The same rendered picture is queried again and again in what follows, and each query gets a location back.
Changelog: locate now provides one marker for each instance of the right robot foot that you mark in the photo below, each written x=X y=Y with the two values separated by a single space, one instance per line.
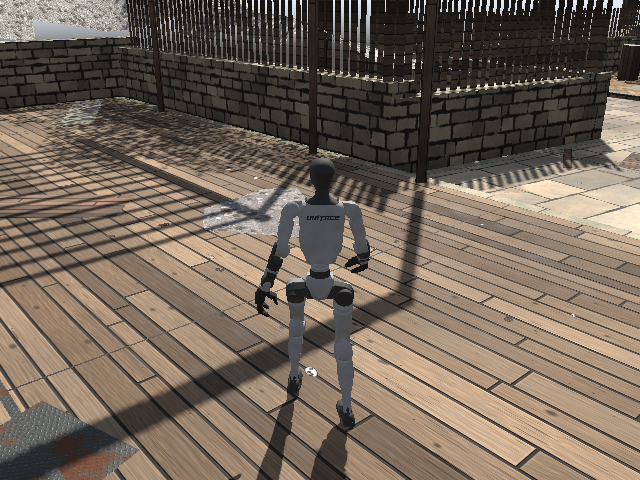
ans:
x=347 y=418

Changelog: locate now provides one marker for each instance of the robot right hand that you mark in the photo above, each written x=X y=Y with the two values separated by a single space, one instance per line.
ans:
x=354 y=261

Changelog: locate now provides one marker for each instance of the robot left forearm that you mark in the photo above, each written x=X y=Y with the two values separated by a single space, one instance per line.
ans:
x=271 y=271

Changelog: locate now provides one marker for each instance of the left robot upper arm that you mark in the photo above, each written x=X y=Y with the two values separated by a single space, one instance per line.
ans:
x=286 y=223

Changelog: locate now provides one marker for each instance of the robot left hand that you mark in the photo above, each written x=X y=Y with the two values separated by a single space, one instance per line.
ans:
x=260 y=298

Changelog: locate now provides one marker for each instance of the robot right forearm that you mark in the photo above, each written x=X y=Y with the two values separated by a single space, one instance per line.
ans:
x=364 y=257

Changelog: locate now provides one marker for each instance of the right robot upper arm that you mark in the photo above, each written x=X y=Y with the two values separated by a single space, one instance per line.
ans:
x=356 y=223

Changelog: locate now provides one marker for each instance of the robot head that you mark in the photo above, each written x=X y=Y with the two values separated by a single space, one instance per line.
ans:
x=322 y=171

